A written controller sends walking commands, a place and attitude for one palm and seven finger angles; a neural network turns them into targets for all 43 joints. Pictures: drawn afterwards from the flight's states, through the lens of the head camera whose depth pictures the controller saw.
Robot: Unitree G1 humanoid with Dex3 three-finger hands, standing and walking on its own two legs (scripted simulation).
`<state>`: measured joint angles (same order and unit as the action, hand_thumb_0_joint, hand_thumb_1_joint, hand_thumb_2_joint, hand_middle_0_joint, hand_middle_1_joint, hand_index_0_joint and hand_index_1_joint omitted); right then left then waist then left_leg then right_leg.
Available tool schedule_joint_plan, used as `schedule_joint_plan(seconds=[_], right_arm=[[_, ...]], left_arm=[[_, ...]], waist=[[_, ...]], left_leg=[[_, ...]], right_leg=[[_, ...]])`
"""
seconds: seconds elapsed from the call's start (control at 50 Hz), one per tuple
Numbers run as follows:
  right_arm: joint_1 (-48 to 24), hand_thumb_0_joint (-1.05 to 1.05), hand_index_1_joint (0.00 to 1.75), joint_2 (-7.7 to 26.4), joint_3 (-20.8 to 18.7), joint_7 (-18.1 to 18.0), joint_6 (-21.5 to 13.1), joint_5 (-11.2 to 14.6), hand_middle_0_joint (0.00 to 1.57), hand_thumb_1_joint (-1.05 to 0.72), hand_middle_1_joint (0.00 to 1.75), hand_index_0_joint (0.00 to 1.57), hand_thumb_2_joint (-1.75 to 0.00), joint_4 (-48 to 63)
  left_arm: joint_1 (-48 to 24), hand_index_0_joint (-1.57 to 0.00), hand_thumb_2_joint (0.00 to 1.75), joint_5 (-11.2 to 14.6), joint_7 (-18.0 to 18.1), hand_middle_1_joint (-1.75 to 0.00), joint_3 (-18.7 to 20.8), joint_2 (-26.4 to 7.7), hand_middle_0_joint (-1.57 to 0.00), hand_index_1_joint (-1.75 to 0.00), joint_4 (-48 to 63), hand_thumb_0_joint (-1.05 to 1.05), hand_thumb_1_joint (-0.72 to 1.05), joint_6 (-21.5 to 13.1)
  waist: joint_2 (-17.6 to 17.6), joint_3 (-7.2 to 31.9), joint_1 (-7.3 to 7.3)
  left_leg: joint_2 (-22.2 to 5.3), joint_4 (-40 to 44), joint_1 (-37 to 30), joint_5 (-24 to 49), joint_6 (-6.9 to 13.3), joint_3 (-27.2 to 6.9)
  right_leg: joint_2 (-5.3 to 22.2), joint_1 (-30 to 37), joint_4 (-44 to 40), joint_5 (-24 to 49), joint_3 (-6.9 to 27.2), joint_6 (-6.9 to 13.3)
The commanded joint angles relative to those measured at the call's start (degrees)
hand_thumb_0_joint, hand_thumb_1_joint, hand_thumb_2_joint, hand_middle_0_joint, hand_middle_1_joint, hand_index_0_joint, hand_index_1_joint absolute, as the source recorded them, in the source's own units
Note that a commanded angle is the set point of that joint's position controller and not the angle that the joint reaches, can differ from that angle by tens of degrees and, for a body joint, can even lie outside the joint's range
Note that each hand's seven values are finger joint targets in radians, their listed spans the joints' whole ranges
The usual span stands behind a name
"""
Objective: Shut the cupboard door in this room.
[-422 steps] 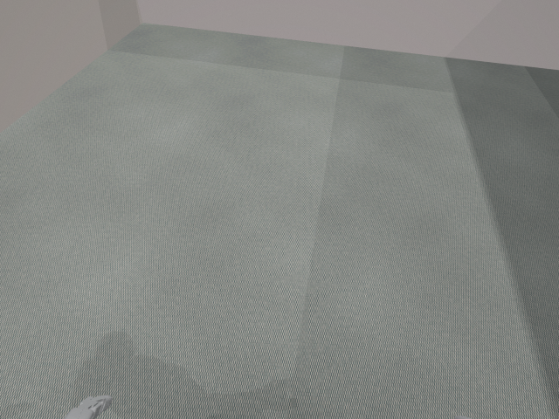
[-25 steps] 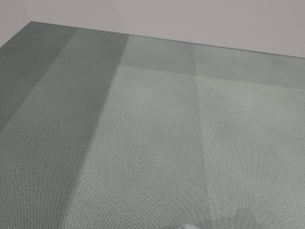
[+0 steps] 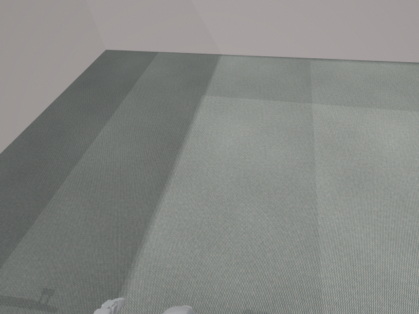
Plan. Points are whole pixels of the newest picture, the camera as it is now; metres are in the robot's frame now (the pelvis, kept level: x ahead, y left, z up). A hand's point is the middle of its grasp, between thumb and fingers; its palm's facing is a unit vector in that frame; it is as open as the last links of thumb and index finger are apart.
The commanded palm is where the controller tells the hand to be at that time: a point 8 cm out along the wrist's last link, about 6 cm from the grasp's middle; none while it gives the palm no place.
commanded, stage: turn or walk to find it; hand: left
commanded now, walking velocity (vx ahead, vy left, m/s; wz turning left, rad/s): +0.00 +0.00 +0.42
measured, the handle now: out of the picture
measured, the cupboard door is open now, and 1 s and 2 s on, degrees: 96 96 96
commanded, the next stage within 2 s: stand and wait in 1.58 s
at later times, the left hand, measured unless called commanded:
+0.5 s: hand out of the picture -0.09 +0.24 -0.19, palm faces +0.30 -0.92 -0.25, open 7.4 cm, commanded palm none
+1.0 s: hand out of the picture -0.01 +0.21 -0.14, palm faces +0.40 -0.87 -0.29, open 7.4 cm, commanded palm none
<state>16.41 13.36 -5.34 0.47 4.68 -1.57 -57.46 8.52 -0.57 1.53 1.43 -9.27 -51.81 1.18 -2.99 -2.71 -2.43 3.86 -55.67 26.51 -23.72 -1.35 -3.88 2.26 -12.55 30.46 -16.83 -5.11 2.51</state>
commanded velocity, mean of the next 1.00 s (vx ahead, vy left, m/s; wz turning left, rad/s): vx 0.00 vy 0.00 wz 0.42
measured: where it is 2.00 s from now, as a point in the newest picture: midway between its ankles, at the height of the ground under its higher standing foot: outside the picture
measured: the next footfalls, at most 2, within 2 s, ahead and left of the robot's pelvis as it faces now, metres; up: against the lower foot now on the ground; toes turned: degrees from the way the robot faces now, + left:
left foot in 0.44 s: -0.04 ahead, +0.14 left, +0.00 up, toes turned +17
right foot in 0.92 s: +0.03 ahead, -0.08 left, +0.00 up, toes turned +20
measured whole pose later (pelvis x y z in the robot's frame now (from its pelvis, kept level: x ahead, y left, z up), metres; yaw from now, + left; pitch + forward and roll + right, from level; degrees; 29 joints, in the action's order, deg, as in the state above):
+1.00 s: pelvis -0.05 -0.02 -0.01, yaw +26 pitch -1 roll +2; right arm 14.8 13.3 -4.8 0.0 4.0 -1.2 -56.9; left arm 6.7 -0.7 1.1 1.4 -10.1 -51.4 0.4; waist -3.6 -4.3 -2.6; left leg 3.2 -47.2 22.3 -25.6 -1.3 -4.9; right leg 2.2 -14.6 33.6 -17.8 -5.2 1.8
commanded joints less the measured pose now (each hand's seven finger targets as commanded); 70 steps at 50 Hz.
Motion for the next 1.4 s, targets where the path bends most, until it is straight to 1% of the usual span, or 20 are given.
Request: schedule_joint_plan(seconds=[0.0, 0.14, 0.28, 0.34, 0.38, 0.4, 0.42, 0.44, 0.54, 0.74, 0.86, 0.88, 0.9, 0.92, 0.94, 0.96, 0.98, 1.04, 1.3, 1.38], right_arm=[[2.6, 0.00, 0.30, 3.5, -0.8, 0.4, -0.8, 0.0, 0.20, -0.90, 0.30, 0.20, -0.90, 2.6], [-3.0, 0.00, 0.30, 4.3, -0.4, 0.2, -0.9, 0.1, 0.20, -0.90, 0.30, 0.20, -0.90, 3.6], [-8.3, 0.00, 0.30, 2.8, 1.2, 0.0, -2.1, 1.0, 0.20, -0.90, 0.30, 0.20, -0.90, 5.1], [-6.3, 0.00, 0.30, 2.9, 1.3, -0.2, -2.7, 1.4, 0.20, -0.90, 0.30, 0.20, -0.90, 5.0], [-2.3, 0.00, 0.30, 4.5, 1.1, -0.1, -3.5, 1.2, 0.20, -0.90, 0.30, 0.20, -0.90, 3.9], [-1.1, 0.00, 0.30, 8.8, 0.2, -0.2, -4.0, 0.8, 0.20, -0.90, 0.30, 0.20, -0.90, 4.0], [0.2, 0.00, 0.30, 13.8, -0.9, -0.6, -3.9, 0.6, 0.20, -0.90, 0.30, 0.20, -0.90, 4.1], [1.1, 0.00, 0.30, 14.4, -0.8, -0.7, -3.3, 0.6, 0.20, -0.90, 0.30, 0.20, -0.90, 3.6], [-7.7, 0.00, 0.30, 9.2, 0.9, -1.8, -4.2, 0.6, 0.20, -0.90, 0.30, 0.20, -0.90, 5.7], [-2.1, 0.00, 0.30, 9.3, -0.2, -1.6, -4.0, 0.2, 0.20, -0.90, 0.30, 0.20, -0.90, 5.1], [-4.7, 0.00, 0.30, 9.3, -0.6, -1.2, -3.5, 0.3, 0.20, -0.90, 0.30, 0.20, -0.90, 6.1], [-4.4, 0.00, 0.30, 7.9, -0.5, -1.1, -3.6, 0.6, 0.20, -0.90, 0.30, 0.20, -0.90, 6.3], [-3.3, 0.00, 0.30, 4.5, -0.1, -0.7, -3.7, 1.2, 0.20, -0.90, 0.30, 0.20, -0.90, 6.7], [-4.9, 0.00, 0.30, 3.3, 0.1, -0.8, -3.5, 0.9, 0.20, -0.90, 0.30, 0.20, -0.90, 8.4], [-5.3, 0.00, 0.30, 5.7, -0.7, -0.8, -2.8, 0.6, 0.20, -0.90, 0.30, 0.20, -0.90, 8.2], [-3.8, 0.00, 0.30, 5.7, -0.9, -0.7, -1.8, 0.3, 0.20, -0.90, 0.30, 0.20, -0.90, 6.6], [-2.8, 0.00, 0.30, 5.6, -1.1, -0.3, -1.4, 0.2, 0.20, -0.90, 0.30, 0.20, -0.90, 5.0], [0.6, 0.00, 0.30, 4.2, -0.8, 0.4, -1.1, 0.2, 0.20, -0.90, 0.30, 0.20, -0.90, 2.9], [-7.9, 0.00, 0.30, 2.9, 1.0, 0.2, -1.7, 0.8, 0.20, -0.90, 0.30, 0.20, -0.90, 4.6], [-6.6, 0.00, 0.30, 2.8, 1.4, -0.1, -2.6, 1.3, 0.20, -0.90, 0.30, 0.20, -0.90, 4.8]], left_arm=[[-2.5, -0.20, 0.90, -0.1, 0.5, -0.30, 2.6, -9.6, -0.20, -0.30, 4.1, 0.00, 0.90, -1.7], [6.1, -0.20, 0.90, -0.4, 0.6, -0.30, 2.9, -10.0, -0.20, -0.30, 0.9, 0.00, 0.90, -2.0], [9.9, -0.20, 0.90, -1.3, 0.4, -0.30, 3.8, -13.4, -0.20, -0.30, -1.4, 0.00, 0.90, -1.6], [8.5, -0.20, 0.90, -1.3, 0.3, -0.30, 4.1, -14.2, -0.20, -0.30, -2.1, 0.00, 0.90, -1.3], [6.7, -0.20, 0.90, -0.5, 0.1, -0.30, 4.1, -13.7, -0.20, -0.30, -1.9, 0.00, 0.90, -0.8], [7.8, -0.20, 0.90, 0.0, 0.0, -0.30, 3.7, -11.1, -0.20, -0.30, -0.9, 0.00, 0.90, -0.3], [6.2, -0.20, 0.90, -0.1, -0.3, -0.30, 2.5, -7.7, -0.20, -0.30, 1.2, 0.00, 0.90, 0.1], [3.0, -0.20, 0.90, -0.5, -0.1, -0.30, 2.3, -9.1, -0.20, -0.30, 1.6, 0.00, 0.90, 0.8], [4.5, -0.20, 0.90, -0.4, -1.0, -0.30, 3.1, -9.5, -0.20, -0.30, -1.2, 0.00, 0.90, 0.9], [-1.8, -0.20, 0.90, 0.0, -0.4, -0.30, 2.6, -8.1, -0.20, -0.30, 2.3, 0.00, 0.90, 0.7], [3.8, -0.20, 0.90, 0.5, -0.2, -0.30, 2.7, -8.1, -0.20, -0.30, 1.7, 0.00, 0.90, -0.4], [5.9, -0.20, 0.90, 0.3, 0.0, -0.30, 3.0, -9.4, -0.20, -0.30, 1.3, 0.00, 0.90, -1.0], [7.5, -0.20, 0.90, -0.5, 0.5, -0.30, 3.9, -14.0, -0.20, -0.30, 0.9, 0.00, 0.90, -1.6], [8.2, -0.20, 0.90, -0.8, 0.6, -0.30, 4.5, -17.6, -0.20, -0.30, 1.4, 0.00, 0.90, -1.7], [7.0, -0.20, 0.90, -0.4, 0.7, -0.30, 4.1, -16.6, -0.20, -0.30, 2.1, 0.00, 0.90, -1.3], [2.7, -0.20, 0.90, -0.3, 1.0, -0.30, 4.3, -14.1, -0.20, -0.30, 3.0, 0.00, 0.90, -1.6], [-0.3, -0.20, 0.90, -0.2, 0.8, -0.30, 3.7, -13.0, -0.20, -0.30, 3.7, 0.00, 0.90, -1.4], [-1.6, -0.20, 0.90, -0.1, 0.5, -0.30, 2.6, -9.7, -0.20, -0.30, 3.9, 0.00, 0.90, -1.9], [8.7, -0.20, 0.90, -1.2, 0.5, -0.30, 3.7, -13.1, -0.20, -0.30, -0.8, 0.00, 0.90, -1.7], [8.1, -0.20, 0.90, -1.3, 0.4, -0.30, 4.2, -14.3, -0.20, -0.30, -1.9, 0.00, 0.90, -1.2]], waist=[[10.5, -2.5, -0.46], [10.9, -0.1, 3.51], [14.0, 3.9, 5.69], [13.9, 5.3, 4.15], [9.5, 7.0, 1.20], [-2.2, 8.3, 0.49], [-15.3, 6.4, -0.54], [-9.5, 5.4, -1.30], [-6.3, 1.3, 2.47], [-5.6, 3.6, -0.02], [-5.3, 6.2, 3.44], [-1.4, 7.6, 4.32], [10.4, 9.3, 4.85], [20.1, 6.8, 5.90], [14.2, 5.4, 5.37], [16.7, 2.9, 3.47], [12.6, 0.4, 2.16], [10.3, -0.8, 0.37], [12.9, 2.8, 5.19], [13.9, 4.7, 4.23]], left_leg=[[-3.8, -15.7, 5.5, 5.6, -1.9, 0.3], [-6.2, -10.1, 6.8, 3.9, -3.7, 1.3], [-6.1, 9.6, -1.5, -3.8, -2.5, 6.3], [-5.2, 18.8, -8.1, -0.8, -1.5, 8.1], [-5.9, 32.6, -19.0, 12.6, -0.5, 7.7], [-14.3, 36.8, -26.8, 20.2, 2.7, -3.2], [-26.2, 38.0, -28.5, 38.7, 8.7, -17.0], [-27.8, 37.1, -23.1, 38.6, 11.1, -13.1], [-17.7, 36.6, -19.5, 38.1, 9.6, -5.6], [-17.6, 35.0, -22.0, 39.3, 11.7, -12.6], [-13.7, 30.0, -12.6, 34.0, 8.7, -14.2], [-10.8, 26.7, -8.4, 27.2, 5.9, -12.7], [-5.0, 18.0, 1.9, 11.1, 2.0, -5.9], [0.4, 5.6, 7.7, -9.9, -0.6, 0.5], [-2.1, -3.6, 5.1, -9.8, -0.3, -1.8], [-3.5, -8.7, 4.8, -6.8, -0.1, -3.6], [-3.6, -12.9, 4.9, -2.9, -0.5, -2.3], [-4.6, -15.7, 5.2, 4.5, -1.8, 0.1], [-6.4, 5.7, -0.4, -2.8, -2.8, 5.7], [-5.8, 17.6, -8.0, -0.9, -1.4, 8.4]], right_leg=[[13.6, -3.0, -16.6, 4.1, 6.7, 1.7], [16.6, 5.9, -14.8, 10.5, 6.9, 4.0], [19.2, 9.8, -8.9, 26.6, 4.2, 6.5], [19.2, 7.6, -5.7, 26.9, 3.1, 5.2], [16.7, 1.3, 1.6, 20.0, -1.8, 0.5], [11.3, -8.5, 11.4, 7.4, -5.2, -3.4], [5.1, -20.7, 21.8, -18.6, -4.7, -6.8], [5.5, -17.8, 27.5, -18.6, 0.0, -6.0], [4.4, -18.3, 33.4, -6.9, 3.0, -7.0], [2.3, -15.5, 22.0, -9.5, 4.1, -7.8], [-0.4, 1.7, -1.0, 1.3, 2.4, -6.4], [1.8, 8.8, -9.0, 7.3, 3.9, -6.0], [13.5, 18.0, -12.3, 9.9, 14.3, -2.8], [25.3, 14.5, -13.4, 18.5, 24.9, 3.9], [26.4, 6.8, -13.7, 18.5, 21.8, 7.0], [22.9, 1.6, -15.9, 9.7, 19.1, 6.3], [19.7, -0.6, -16.5, 4.3, 16.1, 4.9], [14.4, -0.1, -14.9, 8.8, 6.7, 2.0], [18.9, 8.6, -10.5, 22.6, 3.6, 5.9], [19.9, 6.5, -6.4, 23.9, 2.2, 5.2]])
